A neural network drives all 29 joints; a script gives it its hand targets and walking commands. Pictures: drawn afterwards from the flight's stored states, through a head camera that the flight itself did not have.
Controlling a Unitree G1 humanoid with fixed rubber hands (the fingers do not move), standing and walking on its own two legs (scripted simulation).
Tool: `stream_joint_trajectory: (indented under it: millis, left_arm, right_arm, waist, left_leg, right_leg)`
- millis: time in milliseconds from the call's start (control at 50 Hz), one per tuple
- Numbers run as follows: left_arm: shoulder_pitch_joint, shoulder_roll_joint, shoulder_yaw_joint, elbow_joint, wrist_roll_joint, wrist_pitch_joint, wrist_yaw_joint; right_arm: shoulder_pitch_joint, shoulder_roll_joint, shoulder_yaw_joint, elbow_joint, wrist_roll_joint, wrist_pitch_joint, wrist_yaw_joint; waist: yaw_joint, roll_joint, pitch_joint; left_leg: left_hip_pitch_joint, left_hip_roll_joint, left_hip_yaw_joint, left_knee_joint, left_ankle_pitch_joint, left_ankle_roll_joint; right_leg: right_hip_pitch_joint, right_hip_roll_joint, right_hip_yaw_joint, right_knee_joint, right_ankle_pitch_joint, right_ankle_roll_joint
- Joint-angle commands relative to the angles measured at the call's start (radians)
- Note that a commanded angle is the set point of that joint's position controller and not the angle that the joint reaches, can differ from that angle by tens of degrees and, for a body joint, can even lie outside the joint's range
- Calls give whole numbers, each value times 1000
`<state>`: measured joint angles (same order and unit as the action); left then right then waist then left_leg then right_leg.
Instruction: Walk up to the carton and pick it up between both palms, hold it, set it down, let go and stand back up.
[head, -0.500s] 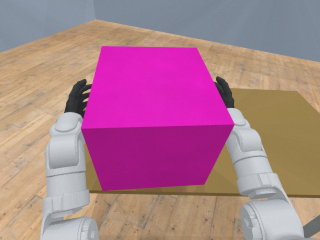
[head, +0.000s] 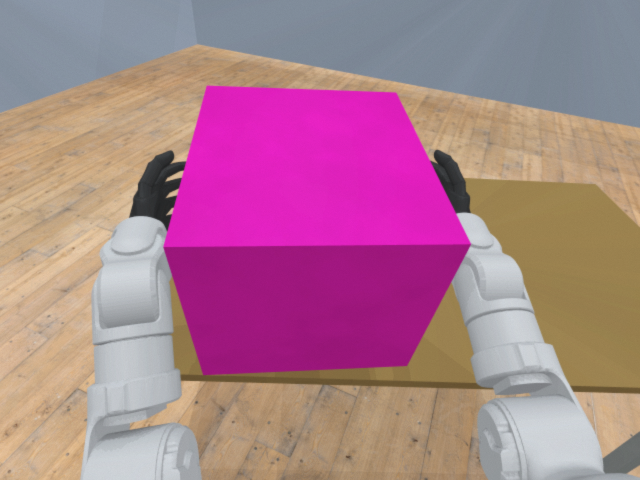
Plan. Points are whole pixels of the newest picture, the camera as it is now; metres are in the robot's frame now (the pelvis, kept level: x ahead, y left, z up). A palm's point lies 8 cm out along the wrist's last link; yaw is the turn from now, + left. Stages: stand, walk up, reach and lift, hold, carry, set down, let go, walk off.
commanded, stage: hold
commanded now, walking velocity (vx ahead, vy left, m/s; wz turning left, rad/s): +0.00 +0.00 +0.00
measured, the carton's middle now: (306, 224) +0.39 +0.00 +0.16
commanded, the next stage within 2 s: none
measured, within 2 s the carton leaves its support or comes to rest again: neither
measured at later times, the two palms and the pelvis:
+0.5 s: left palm (153, 220) +0.35 +0.18 +0.20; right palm (448, 211) +0.37 -0.17 +0.20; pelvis +0.01 +0.00 +0.00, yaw +0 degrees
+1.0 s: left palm (155, 219) +0.35 +0.18 +0.20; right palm (450, 212) +0.36 -0.18 +0.20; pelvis +0.00 +0.00 +0.00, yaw +0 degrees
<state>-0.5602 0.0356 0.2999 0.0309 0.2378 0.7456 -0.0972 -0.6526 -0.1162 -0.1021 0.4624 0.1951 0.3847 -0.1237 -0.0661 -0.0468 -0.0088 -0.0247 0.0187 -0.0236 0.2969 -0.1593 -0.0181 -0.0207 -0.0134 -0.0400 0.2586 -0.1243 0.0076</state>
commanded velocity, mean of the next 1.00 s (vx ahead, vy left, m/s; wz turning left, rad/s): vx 0.00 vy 0.00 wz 0.00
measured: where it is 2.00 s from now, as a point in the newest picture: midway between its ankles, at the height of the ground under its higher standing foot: outside the picture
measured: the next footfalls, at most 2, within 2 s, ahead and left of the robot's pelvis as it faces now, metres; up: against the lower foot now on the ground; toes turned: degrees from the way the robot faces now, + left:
none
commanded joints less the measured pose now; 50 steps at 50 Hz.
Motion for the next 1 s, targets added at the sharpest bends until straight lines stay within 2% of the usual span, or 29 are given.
stream_joint_trajectory:
  millis: [0, 180, 400, 600, 980]
  left_arm:
    - [-587, -460, -430, -30, -121, -55, -104]
    - [-587, -460, -422, -28, -123, -75, -109]
    - [-559, -451, -444, -96, -124, -67, -115]
    - [-542, -452, -459, -121, -130, -57, -108]
    - [-559, -451, -439, -80, -124, -59, -111]
  right_arm:
    - [-701, 492, 358, -208, 57, -51, 137]
    - [-709, 514, 390, -217, 78, -63, 117]
    - [-658, 498, 408, -261, 106, -48, 103]
    - [-648, 475, 402, -282, 105, -42, 112]
    - [-672, 495, 399, -256, 92, -46, 113]
  waist:
    - [-2, 55, -283]
    - [-5, 40, -320]
    - [-18, 63, -294]
    - [-17, 69, -295]
    - [-10, 51, -297]
  left_leg:
    - [-20, -57, 60, -60, 88, 0]
    - [4, -72, 61, -27, 200, -3]
    - [22, -74, 57, -13, 273, -25]
    - [32, -66, 53, -16, 264, -30]
    - [6, -69, 60, -28, 210, -13]
  right_leg:
    - [97, 60, -34, -21, 27, 7]
    - [147, 64, -29, -7, 142, 20]
    - [156, 68, -30, -2, 199, 19]
    - [133, 72, -36, -8, 165, 12]
    - [143, 64, -28, -10, 152, 17]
